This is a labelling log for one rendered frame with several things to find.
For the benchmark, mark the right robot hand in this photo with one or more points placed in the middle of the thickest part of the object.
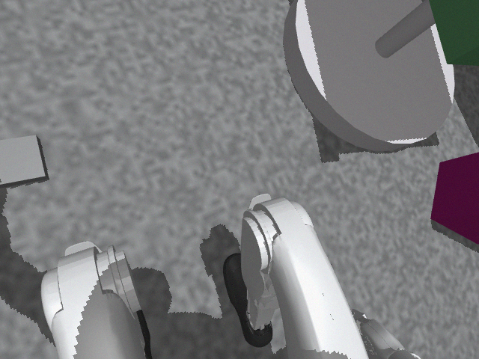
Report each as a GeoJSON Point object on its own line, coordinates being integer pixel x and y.
{"type": "Point", "coordinates": [378, 341]}

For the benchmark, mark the office chair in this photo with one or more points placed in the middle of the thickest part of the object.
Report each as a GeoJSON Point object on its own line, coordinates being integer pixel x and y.
{"type": "Point", "coordinates": [379, 73]}

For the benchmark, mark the right robot foot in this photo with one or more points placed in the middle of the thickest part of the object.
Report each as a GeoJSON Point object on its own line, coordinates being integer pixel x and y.
{"type": "Point", "coordinates": [237, 293]}

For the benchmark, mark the left robot foot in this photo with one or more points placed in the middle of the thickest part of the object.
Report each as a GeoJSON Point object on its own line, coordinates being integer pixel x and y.
{"type": "Point", "coordinates": [146, 334]}

